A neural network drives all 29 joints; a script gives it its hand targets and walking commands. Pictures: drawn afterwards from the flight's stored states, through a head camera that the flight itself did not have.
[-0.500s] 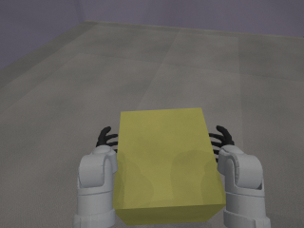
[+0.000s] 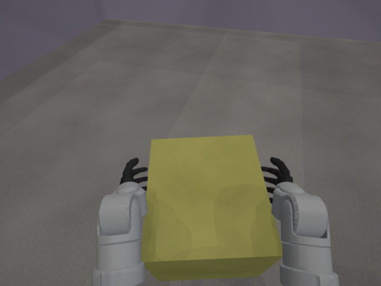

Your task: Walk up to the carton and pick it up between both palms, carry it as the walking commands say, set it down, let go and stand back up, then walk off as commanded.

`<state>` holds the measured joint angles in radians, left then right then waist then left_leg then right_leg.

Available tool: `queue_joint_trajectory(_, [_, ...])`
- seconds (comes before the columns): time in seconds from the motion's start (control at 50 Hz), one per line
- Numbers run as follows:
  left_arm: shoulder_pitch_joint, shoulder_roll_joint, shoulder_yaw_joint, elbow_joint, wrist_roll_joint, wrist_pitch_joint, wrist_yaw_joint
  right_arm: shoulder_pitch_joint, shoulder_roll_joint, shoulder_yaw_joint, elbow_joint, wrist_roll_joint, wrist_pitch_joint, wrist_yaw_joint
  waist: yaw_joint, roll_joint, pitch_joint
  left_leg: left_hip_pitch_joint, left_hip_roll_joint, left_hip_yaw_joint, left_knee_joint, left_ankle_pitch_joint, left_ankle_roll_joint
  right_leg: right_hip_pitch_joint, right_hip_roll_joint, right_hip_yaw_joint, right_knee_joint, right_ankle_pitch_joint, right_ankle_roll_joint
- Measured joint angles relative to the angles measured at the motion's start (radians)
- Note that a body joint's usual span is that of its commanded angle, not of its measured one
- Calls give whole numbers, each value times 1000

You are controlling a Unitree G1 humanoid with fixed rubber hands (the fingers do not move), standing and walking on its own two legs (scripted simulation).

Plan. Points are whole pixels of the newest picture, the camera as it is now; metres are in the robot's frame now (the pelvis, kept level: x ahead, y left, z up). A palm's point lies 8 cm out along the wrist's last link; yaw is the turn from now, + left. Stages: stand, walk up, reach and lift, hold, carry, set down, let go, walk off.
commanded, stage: carry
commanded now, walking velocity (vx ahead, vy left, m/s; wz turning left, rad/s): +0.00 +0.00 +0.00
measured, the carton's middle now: (205, 208) +0.29 +0.01 +0.00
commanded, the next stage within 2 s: none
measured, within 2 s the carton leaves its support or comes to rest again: neither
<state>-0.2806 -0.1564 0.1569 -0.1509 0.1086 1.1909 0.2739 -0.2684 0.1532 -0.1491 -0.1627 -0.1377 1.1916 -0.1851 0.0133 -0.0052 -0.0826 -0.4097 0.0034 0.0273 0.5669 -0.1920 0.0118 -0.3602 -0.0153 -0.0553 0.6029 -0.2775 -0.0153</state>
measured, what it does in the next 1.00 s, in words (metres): stands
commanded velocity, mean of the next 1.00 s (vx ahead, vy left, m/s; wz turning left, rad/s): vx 0.00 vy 0.00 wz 0.00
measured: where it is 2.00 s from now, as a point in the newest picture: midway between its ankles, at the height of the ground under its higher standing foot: outside the picture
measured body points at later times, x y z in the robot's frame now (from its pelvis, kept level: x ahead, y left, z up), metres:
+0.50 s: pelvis +0.01 +0.00 +0.00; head -0.01 +0.00 +0.45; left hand +0.30 +0.16 +0.07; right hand +0.30 -0.15 +0.07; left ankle +0.06 +0.11 -0.73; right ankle +0.02 -0.11 -0.73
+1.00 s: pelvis +0.01 -0.01 +0.00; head -0.01 -0.01 +0.45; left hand +0.30 +0.15 +0.07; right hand +0.30 -0.16 +0.07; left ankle +0.06 +0.11 -0.73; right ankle +0.02 -0.11 -0.73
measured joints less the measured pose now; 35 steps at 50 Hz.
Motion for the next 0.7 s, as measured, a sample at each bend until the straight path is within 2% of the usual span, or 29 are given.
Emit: queue_joint_trajectory(0.7, [0, 0, -7, 64, 27, -63, -22, 12, -3, 1, 52, -37, -65, 32, 1, 2, -5, 17, 6, 2, -13, -3, -4, 19, -1, -7, -15, -2, -2])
